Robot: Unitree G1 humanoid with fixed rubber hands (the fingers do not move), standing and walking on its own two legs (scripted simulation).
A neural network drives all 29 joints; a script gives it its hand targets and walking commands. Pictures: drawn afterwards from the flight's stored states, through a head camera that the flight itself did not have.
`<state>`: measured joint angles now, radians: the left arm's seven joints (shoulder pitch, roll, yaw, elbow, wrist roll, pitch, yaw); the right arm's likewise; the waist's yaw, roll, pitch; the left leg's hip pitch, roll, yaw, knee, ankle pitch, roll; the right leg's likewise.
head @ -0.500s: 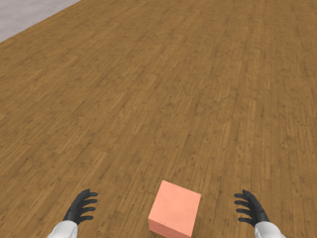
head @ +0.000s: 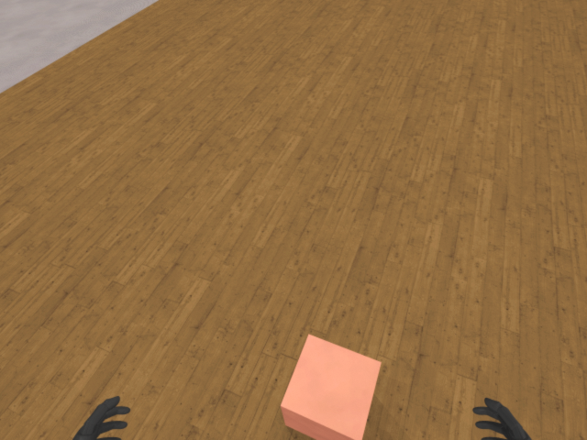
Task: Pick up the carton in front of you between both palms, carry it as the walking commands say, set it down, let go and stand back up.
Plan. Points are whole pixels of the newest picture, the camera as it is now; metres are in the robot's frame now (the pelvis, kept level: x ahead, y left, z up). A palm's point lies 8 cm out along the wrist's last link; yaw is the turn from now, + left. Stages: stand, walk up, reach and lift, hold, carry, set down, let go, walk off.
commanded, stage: stand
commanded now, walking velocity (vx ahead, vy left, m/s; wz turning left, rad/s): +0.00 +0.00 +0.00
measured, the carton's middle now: (330, 395) +0.33 -0.06 -0.65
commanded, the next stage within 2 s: none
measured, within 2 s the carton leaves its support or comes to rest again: neither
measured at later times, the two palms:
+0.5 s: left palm out of the picture +0.09 +0.30 -0.09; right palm out of the picture +0.10 -0.30 -0.10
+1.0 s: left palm out of the picture +0.07 +0.31 -0.09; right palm out of the picture +0.07 -0.31 -0.10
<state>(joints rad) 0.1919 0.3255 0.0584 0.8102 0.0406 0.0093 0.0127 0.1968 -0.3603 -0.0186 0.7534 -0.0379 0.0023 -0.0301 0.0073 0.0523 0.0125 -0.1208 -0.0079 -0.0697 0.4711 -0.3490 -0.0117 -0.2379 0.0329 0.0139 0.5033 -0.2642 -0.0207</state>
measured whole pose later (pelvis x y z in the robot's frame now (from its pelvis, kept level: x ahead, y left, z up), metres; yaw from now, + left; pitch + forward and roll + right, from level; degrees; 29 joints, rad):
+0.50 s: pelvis -0.01 +0.00 +0.01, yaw +0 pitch -1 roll +0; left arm 0.15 0.35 0.05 0.94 0.03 0.00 0.01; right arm 0.18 -0.38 0.00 0.90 -0.03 -0.02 -0.03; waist 0.01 0.03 0.01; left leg -0.06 0.00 -0.07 0.39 -0.30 -0.02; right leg -0.19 0.03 0.02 0.44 -0.22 -0.02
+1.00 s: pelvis -0.02 +0.00 +0.01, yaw +0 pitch -2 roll +0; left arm 0.12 0.37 0.03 1.01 0.02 -0.01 0.01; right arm 0.17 -0.39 0.00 0.97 -0.03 -0.02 -0.02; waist 0.01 0.02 0.02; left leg -0.05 -0.01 -0.06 0.35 -0.26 -0.02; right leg -0.18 0.02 0.02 0.40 -0.18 -0.02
